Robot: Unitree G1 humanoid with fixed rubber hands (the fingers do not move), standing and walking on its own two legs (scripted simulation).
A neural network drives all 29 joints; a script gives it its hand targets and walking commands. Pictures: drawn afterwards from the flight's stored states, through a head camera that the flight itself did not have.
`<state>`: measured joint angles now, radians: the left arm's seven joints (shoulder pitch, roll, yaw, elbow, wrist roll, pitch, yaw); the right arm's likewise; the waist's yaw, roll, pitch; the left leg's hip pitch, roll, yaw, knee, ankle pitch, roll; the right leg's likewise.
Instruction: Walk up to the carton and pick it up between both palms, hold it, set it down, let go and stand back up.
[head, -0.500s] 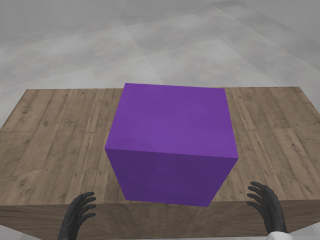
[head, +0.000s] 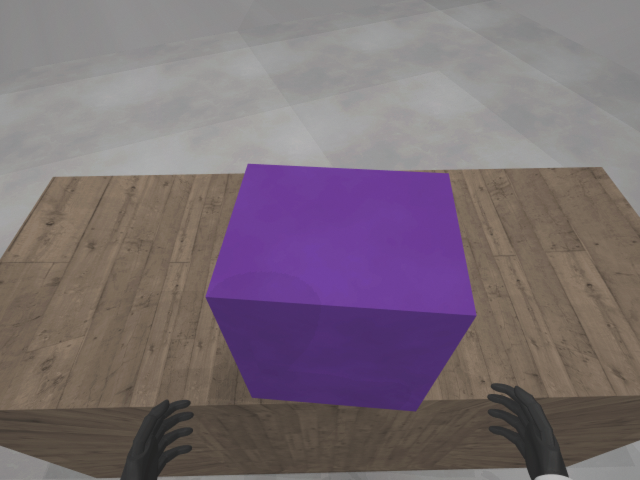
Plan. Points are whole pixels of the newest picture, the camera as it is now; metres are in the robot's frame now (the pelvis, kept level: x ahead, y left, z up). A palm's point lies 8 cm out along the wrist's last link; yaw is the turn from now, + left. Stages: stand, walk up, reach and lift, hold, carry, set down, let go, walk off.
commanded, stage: set down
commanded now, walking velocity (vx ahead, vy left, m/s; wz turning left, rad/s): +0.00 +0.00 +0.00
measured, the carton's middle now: (339, 298) +0.36 -0.02 +0.01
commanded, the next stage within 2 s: let go in 0.92 s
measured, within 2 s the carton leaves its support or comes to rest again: neither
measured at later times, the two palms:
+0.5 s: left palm out of the picture +0.17 +0.23 -0.07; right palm (534, 475) +0.14 -0.24 -0.07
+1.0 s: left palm out of the picture +0.17 +0.24 -0.08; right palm out of the picture +0.13 -0.24 -0.08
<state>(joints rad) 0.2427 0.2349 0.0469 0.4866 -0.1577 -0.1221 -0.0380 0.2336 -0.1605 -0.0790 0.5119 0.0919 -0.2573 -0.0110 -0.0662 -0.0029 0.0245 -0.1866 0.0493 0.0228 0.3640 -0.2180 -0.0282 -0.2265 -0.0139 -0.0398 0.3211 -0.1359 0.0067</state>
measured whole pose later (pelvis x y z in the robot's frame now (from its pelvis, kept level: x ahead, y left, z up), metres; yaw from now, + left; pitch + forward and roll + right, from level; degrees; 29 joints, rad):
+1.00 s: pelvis +0.00 +0.00 +0.00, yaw +0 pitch +2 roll -1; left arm 0.20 0.23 0.05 0.51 -0.08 0.08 0.00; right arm 0.23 -0.16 -0.08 0.61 -0.02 -0.22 0.03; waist -0.06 0.01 0.03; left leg -0.19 0.05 0.02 0.36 -0.22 -0.03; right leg -0.23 -0.01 -0.04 0.32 -0.14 0.01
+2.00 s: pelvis +0.00 +0.00 -0.01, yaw +0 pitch -1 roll -1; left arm 0.21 0.32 0.05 0.68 -0.03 -0.02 0.00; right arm 0.23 -0.32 -0.08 0.64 -0.04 -0.02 0.02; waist -0.06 0.01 -0.02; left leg -0.19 0.05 0.02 0.52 -0.32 -0.03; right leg -0.23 -0.02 -0.04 0.48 -0.23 0.01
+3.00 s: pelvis +0.00 +0.00 -0.01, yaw +0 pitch -1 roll +0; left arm 0.18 0.32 0.05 0.82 -0.03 -0.03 0.00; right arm 0.23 -0.33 -0.08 0.73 -0.03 -0.02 0.02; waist -0.06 0.01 -0.02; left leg -0.17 0.05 0.02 0.49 -0.29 -0.03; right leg -0.23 -0.02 -0.04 0.48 -0.23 0.00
